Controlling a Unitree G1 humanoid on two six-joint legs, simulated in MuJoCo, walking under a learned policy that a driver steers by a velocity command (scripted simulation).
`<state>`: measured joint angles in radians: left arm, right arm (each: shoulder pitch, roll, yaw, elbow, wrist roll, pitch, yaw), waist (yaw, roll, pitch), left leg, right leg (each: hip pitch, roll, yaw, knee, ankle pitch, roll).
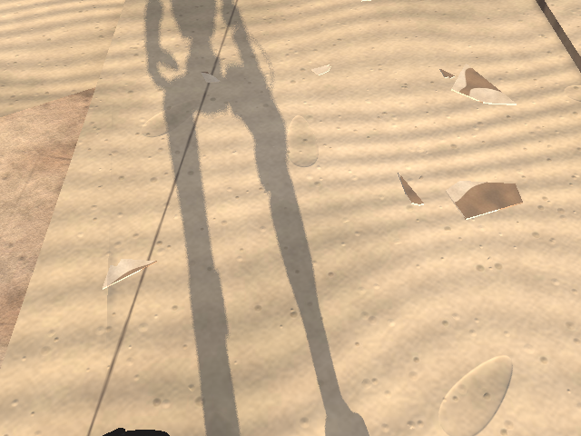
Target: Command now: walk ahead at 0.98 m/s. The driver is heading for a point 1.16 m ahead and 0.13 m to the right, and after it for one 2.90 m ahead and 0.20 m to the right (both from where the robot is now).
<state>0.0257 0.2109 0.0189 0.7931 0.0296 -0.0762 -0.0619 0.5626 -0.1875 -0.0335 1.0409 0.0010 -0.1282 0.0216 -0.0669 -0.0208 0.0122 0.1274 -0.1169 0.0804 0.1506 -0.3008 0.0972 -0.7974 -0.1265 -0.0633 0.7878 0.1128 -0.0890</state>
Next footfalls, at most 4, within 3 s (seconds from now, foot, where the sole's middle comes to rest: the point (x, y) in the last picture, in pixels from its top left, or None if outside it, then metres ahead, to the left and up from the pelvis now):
0.14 right None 0.36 -0.08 -0.77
0.60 left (247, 311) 0.82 0.09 -0.77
1.08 right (316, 257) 0.98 -0.10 -0.77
1.50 left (250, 234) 1.08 0.08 -0.77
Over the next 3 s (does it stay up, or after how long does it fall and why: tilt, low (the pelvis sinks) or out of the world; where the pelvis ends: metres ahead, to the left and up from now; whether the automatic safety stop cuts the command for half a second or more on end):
stays up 1.60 -0.36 0.00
